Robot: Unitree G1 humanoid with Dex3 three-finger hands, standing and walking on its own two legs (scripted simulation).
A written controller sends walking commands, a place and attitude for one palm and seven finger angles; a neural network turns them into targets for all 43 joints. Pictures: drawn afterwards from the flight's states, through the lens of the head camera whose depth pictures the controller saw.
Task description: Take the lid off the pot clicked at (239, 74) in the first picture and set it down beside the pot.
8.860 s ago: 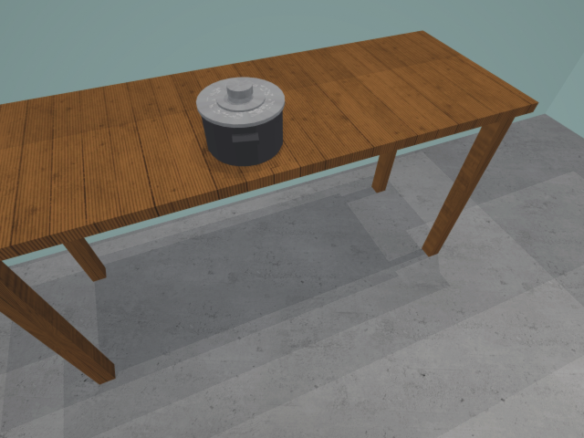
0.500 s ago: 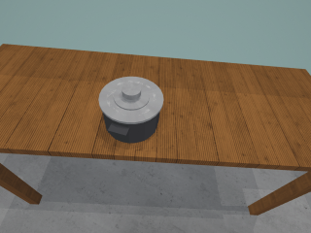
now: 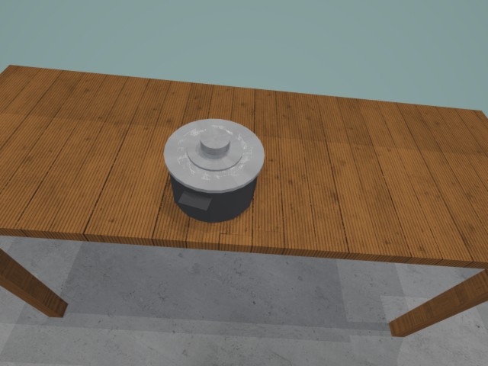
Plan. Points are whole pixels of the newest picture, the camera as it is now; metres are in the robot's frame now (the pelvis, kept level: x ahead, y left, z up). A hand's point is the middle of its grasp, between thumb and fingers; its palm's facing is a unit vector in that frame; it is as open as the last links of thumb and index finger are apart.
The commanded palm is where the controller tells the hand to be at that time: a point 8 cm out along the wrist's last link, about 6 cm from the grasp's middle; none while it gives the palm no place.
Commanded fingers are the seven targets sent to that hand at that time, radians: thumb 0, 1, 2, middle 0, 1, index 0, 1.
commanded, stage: look again from close up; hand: left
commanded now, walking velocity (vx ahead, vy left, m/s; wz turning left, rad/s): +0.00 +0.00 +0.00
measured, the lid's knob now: (215, 141) +0.46 +0.09 +0.10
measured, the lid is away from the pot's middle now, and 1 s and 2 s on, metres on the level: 0.00 0.00 0.00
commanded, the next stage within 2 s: none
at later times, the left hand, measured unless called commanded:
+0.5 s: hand out of the picture -0.06 +0.16 -0.19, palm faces +0.01 -0.99 -0.12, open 7.3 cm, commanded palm none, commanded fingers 0.00 0.90 0.90 -0.20 -0.30 -0.20 -0.30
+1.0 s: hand out of the picture -0.07 +0.19 -0.19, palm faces +0.01 -1.00 -0.10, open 7.3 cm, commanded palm none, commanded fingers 0.00 0.90 0.90 -0.20 -0.30 -0.20 -0.30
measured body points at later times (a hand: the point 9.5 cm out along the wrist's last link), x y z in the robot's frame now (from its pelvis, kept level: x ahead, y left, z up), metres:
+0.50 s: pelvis -0.01 +0.02 +0.00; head +0.02 +0.05 +0.45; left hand -0.06 +0.22 -0.17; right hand -0.03 -0.20 -0.15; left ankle +0.00 +0.01 -0.74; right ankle -0.09 -0.13 -0.74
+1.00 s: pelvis -0.01 +0.05 +0.00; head +0.01 +0.08 +0.44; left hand -0.06 +0.24 -0.18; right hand -0.04 -0.17 -0.15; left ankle +0.00 +0.01 -0.73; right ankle -0.09 -0.13 -0.73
